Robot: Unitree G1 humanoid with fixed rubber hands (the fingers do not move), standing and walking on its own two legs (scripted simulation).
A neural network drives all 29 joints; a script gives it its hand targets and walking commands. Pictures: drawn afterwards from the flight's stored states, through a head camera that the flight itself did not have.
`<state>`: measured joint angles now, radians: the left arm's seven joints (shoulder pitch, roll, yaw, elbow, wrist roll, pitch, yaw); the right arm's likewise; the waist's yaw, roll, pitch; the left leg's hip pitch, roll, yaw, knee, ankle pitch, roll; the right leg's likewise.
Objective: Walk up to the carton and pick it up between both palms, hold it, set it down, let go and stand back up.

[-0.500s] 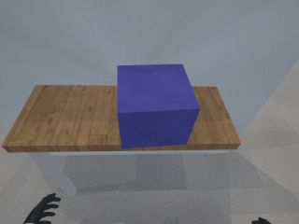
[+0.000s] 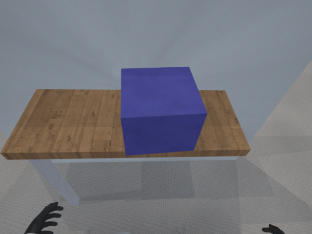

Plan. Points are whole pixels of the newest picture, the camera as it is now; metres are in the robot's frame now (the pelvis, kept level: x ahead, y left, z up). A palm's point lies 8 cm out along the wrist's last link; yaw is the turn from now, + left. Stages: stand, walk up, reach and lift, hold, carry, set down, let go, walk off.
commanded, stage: walk up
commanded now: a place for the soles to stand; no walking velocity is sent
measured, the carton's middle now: (158, 110) +0.49 +0.02 +0.02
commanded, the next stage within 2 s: none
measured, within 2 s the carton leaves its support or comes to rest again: neither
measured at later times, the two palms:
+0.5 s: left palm out of the picture +0.14 +0.30 -0.08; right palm out of the picture +0.09 -0.31 -0.06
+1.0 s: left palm (36, 233) +0.14 +0.30 -0.08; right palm out of the picture +0.09 -0.31 -0.06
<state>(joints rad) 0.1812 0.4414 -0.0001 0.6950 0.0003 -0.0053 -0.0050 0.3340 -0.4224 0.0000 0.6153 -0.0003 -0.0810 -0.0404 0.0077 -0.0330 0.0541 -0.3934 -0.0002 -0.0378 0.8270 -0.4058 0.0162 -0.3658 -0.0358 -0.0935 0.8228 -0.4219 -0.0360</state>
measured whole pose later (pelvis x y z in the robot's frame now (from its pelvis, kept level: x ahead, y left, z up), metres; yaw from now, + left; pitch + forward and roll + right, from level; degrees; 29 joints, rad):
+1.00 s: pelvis +0.00 +0.00 +0.00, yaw +0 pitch -2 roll +0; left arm 0.17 0.44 0.00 0.70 0.00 0.00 -0.01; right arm 0.36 -0.42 0.00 0.62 0.00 -0.08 -0.04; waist 0.01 -0.04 0.07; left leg -0.39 0.01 -0.04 0.82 -0.40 -0.01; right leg -0.37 -0.03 -0.09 0.83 -0.44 -0.04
